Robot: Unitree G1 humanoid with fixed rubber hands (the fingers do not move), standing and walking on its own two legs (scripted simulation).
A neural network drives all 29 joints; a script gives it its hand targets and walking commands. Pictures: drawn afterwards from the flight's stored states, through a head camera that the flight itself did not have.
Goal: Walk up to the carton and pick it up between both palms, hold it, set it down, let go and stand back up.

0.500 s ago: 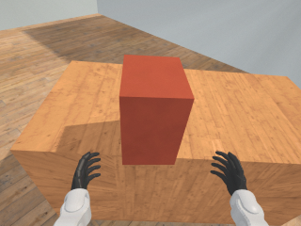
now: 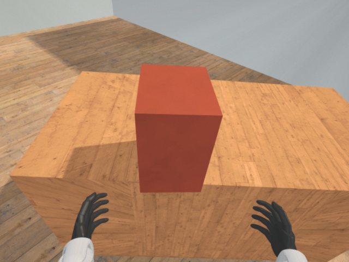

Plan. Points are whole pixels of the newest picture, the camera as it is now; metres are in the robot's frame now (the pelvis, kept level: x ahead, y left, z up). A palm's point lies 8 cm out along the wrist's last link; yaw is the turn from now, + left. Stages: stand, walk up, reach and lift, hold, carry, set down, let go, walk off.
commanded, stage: set down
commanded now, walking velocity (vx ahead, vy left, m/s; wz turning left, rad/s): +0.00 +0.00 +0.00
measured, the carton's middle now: (172, 130) +0.48 +0.06 +0.06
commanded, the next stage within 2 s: let go in 1.34 s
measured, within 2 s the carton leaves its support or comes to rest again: neither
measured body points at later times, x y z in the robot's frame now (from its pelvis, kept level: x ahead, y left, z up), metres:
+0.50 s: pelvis +0.01 +0.01 +0.00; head +0.01 +0.03 +0.45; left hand +0.21 +0.24 -0.02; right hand +0.24 -0.20 -0.01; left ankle +0.06 +0.14 -0.75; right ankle +0.02 -0.10 -0.75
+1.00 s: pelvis +0.03 +0.01 +0.00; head +0.05 +0.03 +0.45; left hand +0.21 +0.24 -0.05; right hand +0.23 -0.21 -0.04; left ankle +0.06 +0.14 -0.75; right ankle +0.02 -0.10 -0.75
